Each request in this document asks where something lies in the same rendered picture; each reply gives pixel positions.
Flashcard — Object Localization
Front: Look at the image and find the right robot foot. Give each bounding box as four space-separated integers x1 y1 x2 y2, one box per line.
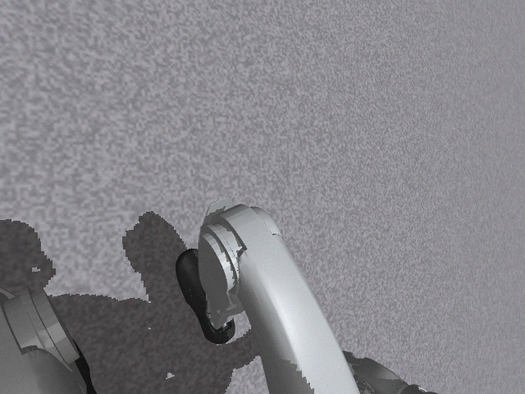
176 249 235 344

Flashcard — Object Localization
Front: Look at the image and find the right robot hand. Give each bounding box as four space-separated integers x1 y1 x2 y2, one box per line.
343 350 409 394

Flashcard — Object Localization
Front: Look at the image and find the left robot foot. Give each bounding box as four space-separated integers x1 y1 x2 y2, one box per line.
72 338 97 394

